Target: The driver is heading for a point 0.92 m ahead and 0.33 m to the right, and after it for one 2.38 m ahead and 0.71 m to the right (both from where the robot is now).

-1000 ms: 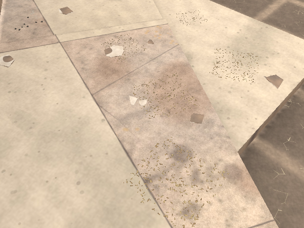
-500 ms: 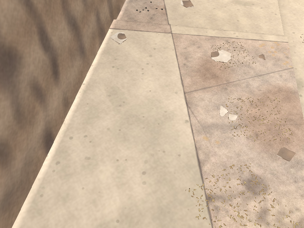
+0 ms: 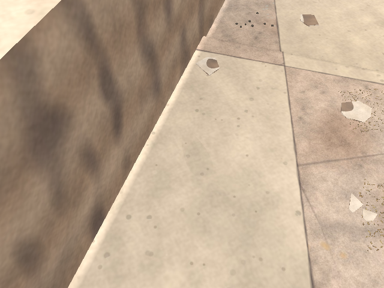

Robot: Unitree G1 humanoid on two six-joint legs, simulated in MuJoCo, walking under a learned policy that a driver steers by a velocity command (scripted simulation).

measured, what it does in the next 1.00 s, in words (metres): walks ahead, turning right: right foot, then left foot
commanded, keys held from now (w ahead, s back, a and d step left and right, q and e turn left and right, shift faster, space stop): w+e+shift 0.76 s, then w+shift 0.08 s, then q+shift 0.16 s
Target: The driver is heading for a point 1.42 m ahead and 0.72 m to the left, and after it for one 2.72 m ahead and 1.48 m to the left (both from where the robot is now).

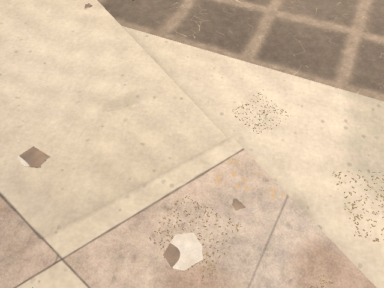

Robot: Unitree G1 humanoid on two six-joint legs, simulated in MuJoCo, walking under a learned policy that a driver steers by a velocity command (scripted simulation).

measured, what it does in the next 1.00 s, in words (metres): walks ahead, turning left: right foot, then left foot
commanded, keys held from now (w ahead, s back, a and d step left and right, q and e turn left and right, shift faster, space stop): q+shift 0.84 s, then shift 0.12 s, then e+shift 0.04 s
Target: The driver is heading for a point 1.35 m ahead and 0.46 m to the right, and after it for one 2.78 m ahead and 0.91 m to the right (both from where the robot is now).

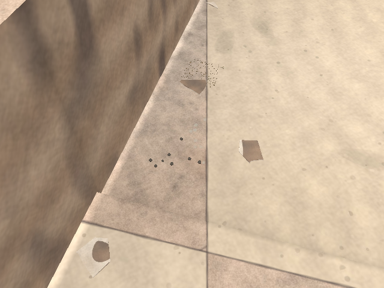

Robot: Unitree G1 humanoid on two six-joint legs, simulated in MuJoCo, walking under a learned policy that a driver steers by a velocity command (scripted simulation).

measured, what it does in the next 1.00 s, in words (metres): steps on the spot, turning right: right foot, then left foot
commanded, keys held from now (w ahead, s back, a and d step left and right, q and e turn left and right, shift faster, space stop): e+shift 0.70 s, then shift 0.22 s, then q+shift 0.08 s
